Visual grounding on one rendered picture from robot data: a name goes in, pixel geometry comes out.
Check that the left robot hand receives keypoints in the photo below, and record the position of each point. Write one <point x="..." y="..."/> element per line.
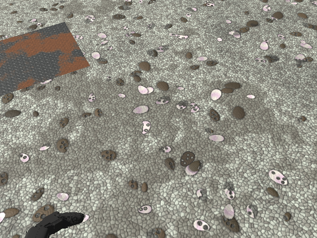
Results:
<point x="53" y="223"/>

